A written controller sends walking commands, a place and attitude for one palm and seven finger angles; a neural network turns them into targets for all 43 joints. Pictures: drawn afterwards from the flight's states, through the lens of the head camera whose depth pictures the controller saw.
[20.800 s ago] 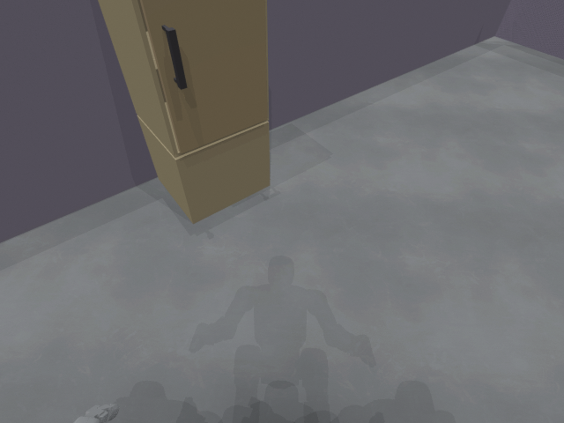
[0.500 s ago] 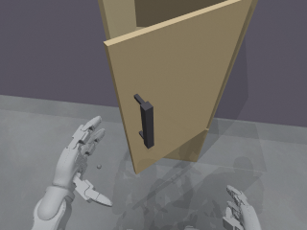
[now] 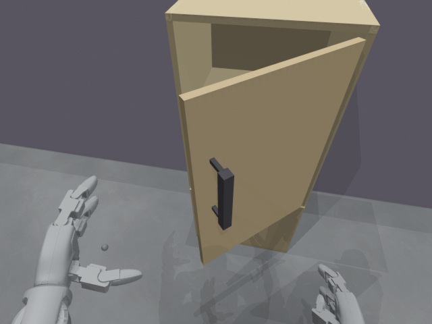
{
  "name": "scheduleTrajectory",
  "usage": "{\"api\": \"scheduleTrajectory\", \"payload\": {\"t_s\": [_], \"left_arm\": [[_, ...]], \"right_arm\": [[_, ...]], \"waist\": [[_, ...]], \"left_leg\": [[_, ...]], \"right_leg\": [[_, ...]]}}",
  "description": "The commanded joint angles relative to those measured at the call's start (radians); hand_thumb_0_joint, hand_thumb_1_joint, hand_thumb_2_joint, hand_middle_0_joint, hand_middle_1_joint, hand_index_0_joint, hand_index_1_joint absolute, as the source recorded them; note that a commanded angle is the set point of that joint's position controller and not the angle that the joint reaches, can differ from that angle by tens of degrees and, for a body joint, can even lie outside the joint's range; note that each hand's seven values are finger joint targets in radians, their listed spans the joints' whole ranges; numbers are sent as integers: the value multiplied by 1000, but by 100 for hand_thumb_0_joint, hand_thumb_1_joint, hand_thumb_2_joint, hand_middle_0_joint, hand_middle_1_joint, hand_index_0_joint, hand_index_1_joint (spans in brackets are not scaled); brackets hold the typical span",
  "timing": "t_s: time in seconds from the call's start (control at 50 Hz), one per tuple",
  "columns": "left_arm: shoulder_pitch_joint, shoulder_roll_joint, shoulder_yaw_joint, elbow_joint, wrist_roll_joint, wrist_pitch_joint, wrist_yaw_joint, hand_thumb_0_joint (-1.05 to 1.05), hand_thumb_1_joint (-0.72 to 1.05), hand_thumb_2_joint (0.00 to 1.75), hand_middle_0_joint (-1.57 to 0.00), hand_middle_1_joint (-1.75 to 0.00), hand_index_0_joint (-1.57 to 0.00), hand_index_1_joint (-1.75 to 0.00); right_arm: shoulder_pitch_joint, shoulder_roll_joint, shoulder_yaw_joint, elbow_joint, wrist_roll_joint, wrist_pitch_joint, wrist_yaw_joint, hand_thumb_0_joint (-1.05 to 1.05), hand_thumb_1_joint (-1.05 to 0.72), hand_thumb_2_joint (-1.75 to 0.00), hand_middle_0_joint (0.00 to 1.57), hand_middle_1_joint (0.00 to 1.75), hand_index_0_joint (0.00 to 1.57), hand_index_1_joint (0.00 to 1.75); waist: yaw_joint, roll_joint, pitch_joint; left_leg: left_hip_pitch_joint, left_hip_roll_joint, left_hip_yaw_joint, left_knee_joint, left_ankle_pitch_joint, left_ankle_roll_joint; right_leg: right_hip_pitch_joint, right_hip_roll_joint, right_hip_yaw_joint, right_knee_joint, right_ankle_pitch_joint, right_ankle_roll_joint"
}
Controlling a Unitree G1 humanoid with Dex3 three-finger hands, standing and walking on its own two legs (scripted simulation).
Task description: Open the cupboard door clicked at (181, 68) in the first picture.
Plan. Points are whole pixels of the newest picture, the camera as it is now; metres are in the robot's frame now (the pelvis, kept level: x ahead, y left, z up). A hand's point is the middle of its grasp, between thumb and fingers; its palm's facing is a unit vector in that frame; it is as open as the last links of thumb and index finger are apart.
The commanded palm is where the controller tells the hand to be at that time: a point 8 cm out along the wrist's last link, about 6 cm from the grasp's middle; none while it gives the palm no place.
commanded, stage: draw the hand back to the body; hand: left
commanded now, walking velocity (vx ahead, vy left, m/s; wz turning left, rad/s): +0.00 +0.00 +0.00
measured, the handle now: (220, 195) +0.36 +0.03 +0.04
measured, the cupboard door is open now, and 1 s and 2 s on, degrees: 43 43 43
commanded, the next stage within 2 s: step back with the hand held close in 0.88 s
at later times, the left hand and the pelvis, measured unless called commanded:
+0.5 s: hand (53, 216) +0.22 +0.25 +0.17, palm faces +0.43 -0.80 -0.42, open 9.1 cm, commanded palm +0.16 +0.29 +0.19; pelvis +0.02 -0.01 +0.02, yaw -1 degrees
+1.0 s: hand (50, 220) +0.21 +0.24 +0.18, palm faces +0.44 -0.80 -0.42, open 7.4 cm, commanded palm +0.16 +0.28 +0.20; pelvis +0.01 -0.02 +0.03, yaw -1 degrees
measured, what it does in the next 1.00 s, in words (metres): stands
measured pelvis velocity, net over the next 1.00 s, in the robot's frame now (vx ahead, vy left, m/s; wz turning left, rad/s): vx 0.01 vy -0.02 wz -0.02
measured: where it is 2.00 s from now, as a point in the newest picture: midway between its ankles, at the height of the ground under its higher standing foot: outside the picture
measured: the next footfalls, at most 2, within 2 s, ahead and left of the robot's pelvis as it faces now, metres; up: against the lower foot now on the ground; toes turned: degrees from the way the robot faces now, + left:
none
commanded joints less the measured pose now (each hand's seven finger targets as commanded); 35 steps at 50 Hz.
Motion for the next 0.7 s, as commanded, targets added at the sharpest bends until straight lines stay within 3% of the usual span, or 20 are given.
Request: {"api": "scheduleTrajectory", "payload": {"t_s": [0.0,0.1,0.26,0.32,0.46,0.48,0.52,0.58,0.64,0.68], "left_arm": [[-94,162,111,-248,33,-54,71,0,6,54,-17,-30,-17,-30],[-109,179,147,-250,42,-59,91,0,23,62,-18,-30,-18,-30],[-81,201,229,-210,32,-66,86,0,51,74,-19,-30,-19,-30],[-82,228,270,-242,31,-75,86,0,62,78,-19,-30,-19,-30],[-103,271,352,-239,18,-81,86,0,87,88,-20,-30,-20,-30],[-103,288,372,-236,20,-83,87,0,90,90,-20,-30,-20,-30],[-80,229,322,-198,17,-76,79,0,90,90,-20,-30,-20,-30],[-105,209,290,-181,22,-71,73,0,90,90,-20,-30,-20,-30],[-123,237,309,-198,20,-76,76,0,90,90,-20,-30,-20,-30],[-131,272,336,-224,25,-83,81,0,90,90,-20,-30,-20,-30]], "right_arm": [[-114,-99,-41,-134,-9,-53,-23,0,-90,-90,20,30,20,30],[-138,-96,-39,-98,-14,-62,-24,0,-90,-90,20,30,20,30],[-163,-97,-51,-57,-19,-47,-14,0,-90,-90,20,30,20,30],[-171,-98,-58,-53,-20,-45,-11,0,-90,-90,20,30,20,30],[-185,-95,-66,-40,-20,-31,-10,0,-90,-90,20,30,20,30],[-188,-98,-68,-36,-21,-31,-12,0,-90,-90,20,30,20,30],[-181,-98,-69,-31,-20,-25,-7,0,-90,-90,20,30,20,30],[-186,-108,-75,-27,-20,-21,-4,0,-90,-90,20,30,20,30],[-190,-110,-78,-32,-22,-18,-6,0,-90,-90,20,30,20,30],[-195,-110,-78,-29,-23,-23,-9,0,-90,-90,20,30,20,30]], "waist": [[4,12,-58],[13,19,-40],[30,-23,-2],[38,16,-30],[43,5,-7],[48,29,-9],[38,2,10],[32,14,35],[36,-22,2],[44,18,-16]], "left_leg": [[46,8,4,-208,296,-4],[113,10,4,-264,362,-8],[173,17,22,-321,451,-7],[207,18,29,-330,513,-8],[229,14,41,-350,511,-2],[236,13,43,-349,528,-2],[241,16,44,-353,539,-1],[250,15,47,-358,513,2],[257,11,45,-368,469,8],[267,8,46,-367,480,6]], "right_leg": [[157,8,-15,-152,199,-39],[216,10,-21,-197,240,-38],[285,17,-22,-256,321,-32],[317,15,-15,-266,364,-32],[338,21,-9,-302,393,-28],[346,20,-6,-307,408,-30],[334,22,-11,-311,410,-25],[314,23,-10,-329,389,-23],[330,24,-7,-331,360,-21],[342,23,-4,-331,370,-25]]}}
